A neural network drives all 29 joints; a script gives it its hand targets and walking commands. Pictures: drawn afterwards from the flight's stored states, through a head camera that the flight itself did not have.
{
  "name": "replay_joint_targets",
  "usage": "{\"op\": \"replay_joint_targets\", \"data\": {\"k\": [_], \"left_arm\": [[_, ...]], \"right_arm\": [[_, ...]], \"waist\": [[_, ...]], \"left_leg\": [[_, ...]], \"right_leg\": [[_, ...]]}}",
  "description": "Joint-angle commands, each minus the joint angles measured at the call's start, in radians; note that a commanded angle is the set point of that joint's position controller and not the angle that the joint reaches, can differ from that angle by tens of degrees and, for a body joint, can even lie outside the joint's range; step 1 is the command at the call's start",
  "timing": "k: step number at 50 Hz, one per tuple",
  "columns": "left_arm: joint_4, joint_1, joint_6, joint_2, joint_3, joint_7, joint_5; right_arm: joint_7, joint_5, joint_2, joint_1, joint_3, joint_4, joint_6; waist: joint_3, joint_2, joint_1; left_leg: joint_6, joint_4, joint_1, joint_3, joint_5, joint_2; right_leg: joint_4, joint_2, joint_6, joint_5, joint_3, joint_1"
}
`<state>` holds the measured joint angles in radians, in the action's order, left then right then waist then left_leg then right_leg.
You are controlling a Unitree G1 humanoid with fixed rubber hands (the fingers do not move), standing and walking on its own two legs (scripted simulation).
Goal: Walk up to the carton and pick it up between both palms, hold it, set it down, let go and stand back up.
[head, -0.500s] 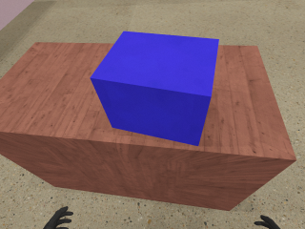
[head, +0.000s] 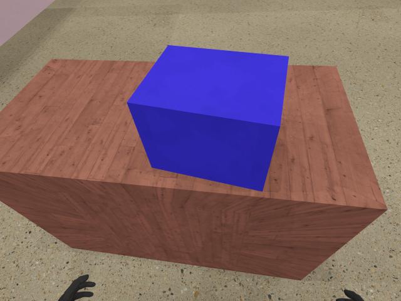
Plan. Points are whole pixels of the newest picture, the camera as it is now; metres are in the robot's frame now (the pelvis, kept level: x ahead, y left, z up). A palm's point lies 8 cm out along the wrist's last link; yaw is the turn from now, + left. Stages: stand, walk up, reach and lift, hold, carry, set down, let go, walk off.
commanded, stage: stand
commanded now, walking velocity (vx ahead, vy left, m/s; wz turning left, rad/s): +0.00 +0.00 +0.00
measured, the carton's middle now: (214, 116) +0.49 -0.01 +0.07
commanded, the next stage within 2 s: none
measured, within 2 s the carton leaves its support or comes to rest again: neither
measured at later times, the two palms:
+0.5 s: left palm out of the picture +0.10 +0.31 -0.09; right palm out of the picture +0.08 -0.30 -0.12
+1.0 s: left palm out of the picture +0.10 +0.31 -0.09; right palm out of the picture +0.08 -0.30 -0.12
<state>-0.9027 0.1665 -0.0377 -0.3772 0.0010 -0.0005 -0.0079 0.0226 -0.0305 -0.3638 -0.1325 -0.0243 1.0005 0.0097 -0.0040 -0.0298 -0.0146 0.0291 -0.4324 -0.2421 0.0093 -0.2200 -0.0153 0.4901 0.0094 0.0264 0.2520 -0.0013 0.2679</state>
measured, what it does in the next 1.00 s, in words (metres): stands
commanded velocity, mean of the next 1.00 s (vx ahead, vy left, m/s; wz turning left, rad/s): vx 0.00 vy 0.00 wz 0.00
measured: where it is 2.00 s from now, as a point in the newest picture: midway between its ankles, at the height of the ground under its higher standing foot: outside the picture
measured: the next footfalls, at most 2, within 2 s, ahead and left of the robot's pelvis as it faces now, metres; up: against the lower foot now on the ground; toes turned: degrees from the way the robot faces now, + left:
none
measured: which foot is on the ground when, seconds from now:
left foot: down 0.00-1.00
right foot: down 0.00-1.00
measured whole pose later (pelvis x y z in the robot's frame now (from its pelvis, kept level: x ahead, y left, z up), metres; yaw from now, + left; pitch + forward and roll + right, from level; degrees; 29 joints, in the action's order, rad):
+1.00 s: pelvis -0.01 +0.00 +0.00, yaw +0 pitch +1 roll +1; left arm -0.94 0.16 -0.04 -0.38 0.00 0.00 -0.01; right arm 0.02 -0.03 -0.36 -0.13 -0.02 1.04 0.01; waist -0.01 -0.02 -0.01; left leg 0.02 -0.42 -0.23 0.01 -0.20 -0.02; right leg 0.46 0.01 0.02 0.23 0.00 0.25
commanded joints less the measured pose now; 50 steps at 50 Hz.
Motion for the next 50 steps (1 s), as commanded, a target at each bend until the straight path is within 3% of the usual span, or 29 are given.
{"op": "replay_joint_targets", "data": {"k": [1,2,3,4,5,7,11,12,14,16,18,19,21,23,24,25,27,28,30,32,34,36,37,41,42,44,46,47,50], "left_arm": [[-0.015,-0.065,-0.023,-0.217,0.042,0.008,-0.007],[-0.008,-0.066,-0.023,-0.232,0.048,0.014,-0.009],[-0.019,-0.036,-0.021,-0.182,0.035,0.005,-0.001],[-0.028,-0.021,-0.021,-0.203,0.036,0.004,-0.006],[-0.022,-0.04,-0.017,-0.172,0.031,0.006,-0.001],[-0.04,-0.026,-0.014,-0.22,0.042,0.008,-0.007],[-0.026,-0.045,-0.027,-0.222,0.039,0.011,-0.004],[-0.033,-0.03,-0.024,-0.181,0.027,0.01,0.003],[-0.036,-0.044,-0.017,-0.202,0.028,0.02,-0.012],[-0.023,-0.05,-0.015,-0.178,0.028,0.016,-0.002],[-0.029,-0.044,-0.021,-0.192,0.028,0.017,-0.003],[-0.045,-0.037,-0.017,-0.233,0.039,0.017,-0.012],[-0.047,-0.009,-0.028,-0.239,0.046,0.02,-0.005],[-0.03,-0.041,-0.021,-0.221,0.04,0.018,-0.019],[-0.033,-0.061,-0.014,-0.217,0.046,0.019,-0.025],[-0.039,-0.072,-0.019,-0.218,0.039,0.014,-0.011],[-0.04,-0.052,-0.019,-0.216,0.032,0.011,-0.015],[-0.034,-0.055,-0.024,-0.186,0.03,0.015,-0.016],[-0.031,-0.07,-0.031,-0.209,0.032,0.009,-0.006],[-0.034,-0.042,-0.022,-0.21,0.043,0.008,0.001],[-0.036,-0.046,-0.015,-0.177,0.03,0.012,0.004],[-0.055,-0.035,-0.015,-0.177,0.026,0.012,-0.017],[-0.03,-0.05,-0.015,-0.19,0.033,0.015,-0.006],[-0.03,-0.083,-0.025,-0.208,0.039,0.012,-0.004],[-0.047,-0.048,-0.023,-0.197,0.036,0.009,-0.005],[-0.035,-0.057,-0.019,-0.192,0.03,0.011,-0.01],[-0.054,-0.046,-0.018,-0.221,0.03,0.021,-0.008],[-0.031,-0.035,-0.019,-0.198,0.037,0.013,-0.014],[-0.033,-0.049,-0.019,-0.175,0.026,0.009,-0.007]], "right_arm": [[-0.003,0.024,-0.169,0.017,-0.018,-0.019,0.034],[-0.013,0.016,-0.215,0.057,-0.03,-0.006,0.033],[-0.016,0.022,-0.205,0.036,-0.027,-0.011,0.035],[-0.017,0.022,-0.171,0.031,-0.03,-0.014,0.03],[-0.017,0.015,-0.232,0.059,-0.037,-0.013,0.025],[-0.01,0.013,-0.178,0.029,-0.022,0.001,0.022],[-0.014,0.022,-0.183,0.049,-0.02,-0.002,0.024],[-0.01,0.024,-0.16,0.066,-0.023,-0.029,0.03],[-0.009,0.027,-0.149,0.041,-0.019,0.004,0.027],[-0.016,0.019,-0.186,0.069,-0.024,-0.006,0.026],[-0.009,0.023,-0.176,0.06,-0.03,-0.016,0.031],[-0.012,0.02,-0.166,0.041,-0.023,-0.007,0.022],[-0.01,0.021,-0.162,0.012,-0.01,0.023,0.015],[-0.012,0.019,-0.164,0.069,-0.022,-0.005,0.015],[-0.015,0.026,-0.199,0.054,-0.031,0.001,0.017],[-0.011,0.016,-0.158,0.068,-0.014,0.004,0.023],[-0.002,0.025,-0.163,0.039,-0.011,-0.001,0.023],[-0.001,0.018,-0.163,0.039,-0.013,0.01,0.019],[-0.007,0.018,-0.159,0.027,-0.008,0.014,0.02],[-0.013,0.013,-0.192,0.056,-0.018,-0.001,0.02],[-0.019,0.017,-0.205,0.036,-0.018,0.01,0.017],[-0.017,0.014,-0.216,0.066,-0.029,0.008,0.028],[-0.017,0.023,-0.204,0.017,-0.025,0.017,0.025],[-0.023,0.027,-0.222,0.035,-0.033,0.014,0.029],[-0.018,0.009,-0.209,0.076,-0.026,0.014,0.029],[-0.018,0.017,-0.179,0.067,-0.023,-0.003,0.016],[-0.002,0.016,-0.147,0.086,-0.001,-0.011,0.015],[-0.013,0.022,-0.184,0.048,-0.026,0.009,0.009],[-0.016,0.024,-0.2,0.002,-0.019,0.018,0.023]], "waist": [[-0.062,0.102,-0.008],[-0.115,0.035,0.016],[-0.075,0.042,0.001],[-0.086,0.169,0.002],[-0.093,0.081,0.021],[-0.02,0.031,0.008],[-0.112,0.097,0.013],[-0.135,0.041,0.016],[-0.083,0.132,0.002],[-0.098,0.023,0.025],[-0.067,0.028,0.003],[-0.074,0.083,-0.016],[-0.115,0.057,0.022],[-0.06,0.071,0.023],[-0.097,0.134,-0.003],[-0.077,0.065,0.009],[-0.051,0.111,-0.016],[-0.072,0.099,0.007],[-0.073,0.023,-0.026],[-0.07,0.023,0.018],[-0.096,0.105,0.006],[-0.049,0.065,0.025],[-0.063,0.029,-0.01],[-0.126,0.125,0.0],[-0.069,0.019,0.021],[-0.074,0.08,0.013],[-0.105,0.038,0.017],[-0.065,0.084,0.018],[-0.071,0.054,-0.003]], "left_leg": [[-0.055,0.082,0.097,0.054,0.145,-0.095],[-0.058,0.072,0.129,0.064,0.133,-0.097],[-0.061,0.07,0.105,0.06,0.136,-0.101],[-0.055,0.086,0.122,0.068,0.121,-0.102],[-0.068,0.053,0.131,0.056,0.079,-0.1],[-0.054,0.092,0.109,0.057,0.075,-0.086],[-0.05,0.088,0.13,0.063,0.11,-0.098],[-0.06,0.096,0.149,0.071,0.145,-0.106],[-0.06,0.096,0.139,0.07,0.218,-0.106],[-0.054,0.07,0.141,0.049,0.176,-0.103],[-0.051,0.079,0.146,0.049,0.099,-0.094],[-0.057,0.08,0.15,0.061,0.098,-0.095],[-0.051,0.092,0.145,0.06,0.139,-0.09],[-0.05,0.08,0.127,0.061,0.117,-0.095],[-0.057,0.082,0.137,0.054,0.099,-0.091],[-0.055,0.094,0.104,0.039,0.072,-0.097],[-0.051,0.087,0.115,0.078,0.088,-0.1],[-0.054,0.078,0.108,0.045,0.109,-0.096],[-0.056,0.088,0.133,0.057,0.093,-0.105],[-0.054,0.099,0.127,0.074,0.096,-0.103],[-0.076,0.102,0.121,0.089,0.073,-0.104],[-0.065,0.082,0.104,0.066,0.108,-0.099],[-0.05,0.081,0.128,0.061,0.091,-0.094],[-0.065,0.075,0.136,0.073,0.099,-0.098],[-0.073,0.083,0.104,0.077,0.107,-0.107],[-0.061,0.106,0.135,0.08,0.111,-0.108],[-0.058,0.09,0.124,0.059,0.064,-0.093],[-0.054,0.113,0.133,0.066,0.055,-0.092],[-0.063,0.101,0.134,0.073,0.09,-0.118]], "right_leg": [[-0.139,-0.126,0.02,-0.275,-0.134,-0.102],[-0.144,-0.144,0.033,-0.227,-0.143,-0.106],[-0.157,-0.127,0.01,-0.24,-0.137,-0.102],[-0.154,-0.116,0.012,-0.201,-0.108,-0.115],[-0.185,-0.131,0.02,-0.176,-0.146,-0.093],[-0.18,-0.136,0.01,-0.158,-0.143,-0.036],[-0.159,-0.139,0.007,-0.189,-0.129,-0.12],[-0.144,-0.146,0.017,-0.23,-0.131,-0.127],[-0.138,-0.139,0.015,-0.333,-0.114,-0.121],[-0.159,-0.151,0.004,-0.263,-0.137,-0.106],[-0.191,-0.15,0.019,-0.179,-0.149,-0.072],[-0.191,-0.134,0.021,-0.205,-0.137,-0.068],[-0.141,-0.139,0.008,-0.282,-0.138,-0.129],[-0.164,-0.12,0.012,-0.193,-0.106,-0.073],[-0.172,-0.12,0.006,-0.221,-0.126,-0.099],[-0.186,-0.144,0.008,-0.175,-0.157,-0.099],[-0.186,-0.12,0.0,-0.203,-0.118,-0.09],[-0.161,-0.137,0.01,-0.22,-0.126,-0.101],[-0.193,-0.132,0.003,-0.182,-0.141,-0.089],[-0.179,-0.133,0.008,-0.167,-0.14,-0.092],[-0.177,-0.122,0.008,-0.19,-0.138,-0.118],[-0.19,-0.133,0.007,-0.201,-0.13,-0.088],[-0.166,-0.136,0.015,-0.243,-0.159,-0.089],[-0.183,-0.143,0.013,-0.223,-0.161,-0.122],[-0.18,-0.143,0.004,-0.212,-0.148,-0.104],[-0.146,-0.126,0.006,-0.191,-0.115,-0.095],[-0.205,-0.145,0.018,-0.1,-0.151,-0.099],[-0.212,-0.147,0.019,-0.095,-0.149,-0.078],[-0.186,-0.13,0.006,-0.171,-0.124,-0.083]]}}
